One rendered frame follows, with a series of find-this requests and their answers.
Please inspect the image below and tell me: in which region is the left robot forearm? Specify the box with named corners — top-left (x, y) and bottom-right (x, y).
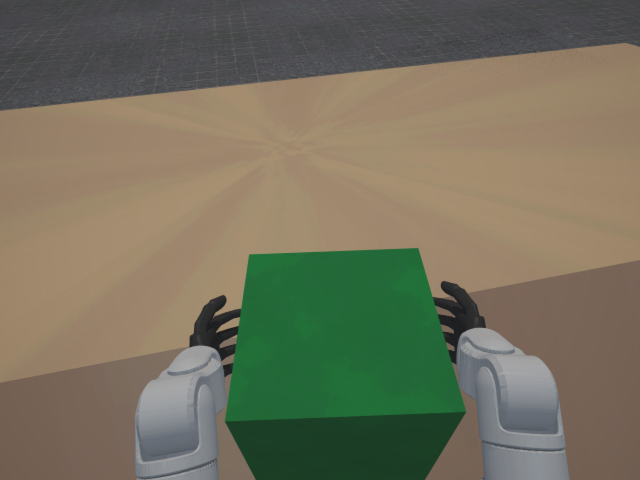
top-left (135, 346), bottom-right (227, 480)

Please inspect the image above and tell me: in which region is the carton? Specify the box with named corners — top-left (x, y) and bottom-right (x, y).
top-left (225, 248), bottom-right (466, 480)

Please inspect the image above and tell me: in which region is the robot right hand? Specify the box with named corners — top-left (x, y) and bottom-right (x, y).
top-left (433, 281), bottom-right (486, 364)

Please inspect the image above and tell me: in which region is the robot left hand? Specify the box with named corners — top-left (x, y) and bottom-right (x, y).
top-left (189, 295), bottom-right (241, 377)

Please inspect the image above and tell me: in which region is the right robot forearm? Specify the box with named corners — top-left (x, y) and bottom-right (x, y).
top-left (456, 328), bottom-right (570, 480)

